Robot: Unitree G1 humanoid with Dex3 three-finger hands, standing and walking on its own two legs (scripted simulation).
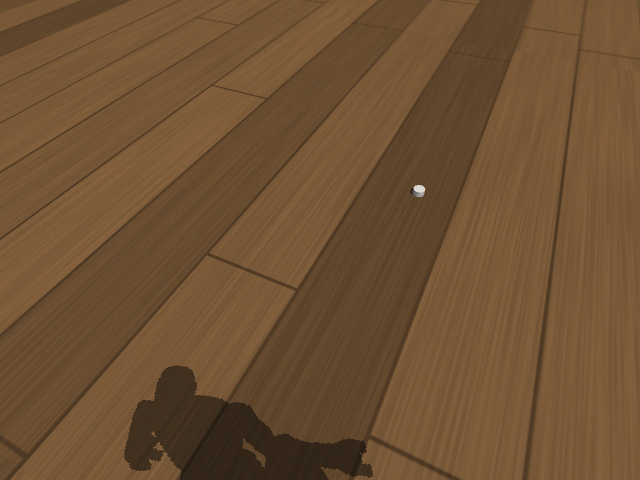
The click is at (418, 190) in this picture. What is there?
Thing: low tin
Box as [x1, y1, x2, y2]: [413, 185, 424, 196]
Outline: 414,186 413,194 416,196 423,195 424,187 421,185
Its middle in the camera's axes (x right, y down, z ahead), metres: +0.46 -0.23 +1.87
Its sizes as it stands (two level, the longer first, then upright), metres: 0.054 0.054 0.029
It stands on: the floor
